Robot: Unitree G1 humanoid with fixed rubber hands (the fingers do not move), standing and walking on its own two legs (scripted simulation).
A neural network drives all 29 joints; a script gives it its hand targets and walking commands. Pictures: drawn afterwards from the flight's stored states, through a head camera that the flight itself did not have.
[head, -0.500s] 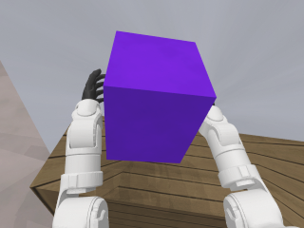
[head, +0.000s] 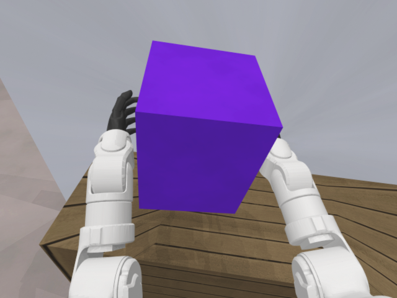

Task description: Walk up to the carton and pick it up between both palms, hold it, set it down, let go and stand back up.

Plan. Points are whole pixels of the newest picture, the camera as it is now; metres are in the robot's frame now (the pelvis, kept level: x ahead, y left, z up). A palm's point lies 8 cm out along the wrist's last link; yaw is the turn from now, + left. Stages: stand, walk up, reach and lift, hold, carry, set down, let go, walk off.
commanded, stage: set down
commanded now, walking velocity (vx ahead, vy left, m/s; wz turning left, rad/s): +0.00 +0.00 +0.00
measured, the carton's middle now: (196, 132) +0.37 +0.00 +0.18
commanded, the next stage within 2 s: none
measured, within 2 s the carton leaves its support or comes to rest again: neither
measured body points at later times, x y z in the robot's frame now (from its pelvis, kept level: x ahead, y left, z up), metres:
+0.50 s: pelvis +0.00 +0.00 +0.00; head -0.03 +0.03 +0.45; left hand +0.37 +0.15 +0.15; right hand +0.36 -0.14 +0.12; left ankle +0.02 +0.13 -0.75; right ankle +0.02 -0.13 -0.75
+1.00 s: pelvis +0.02 +0.00 +0.00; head +0.00 +0.03 +0.45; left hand +0.38 +0.14 +0.12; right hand +0.37 -0.15 +0.10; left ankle +0.02 +0.13 -0.75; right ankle +0.02 -0.13 -0.75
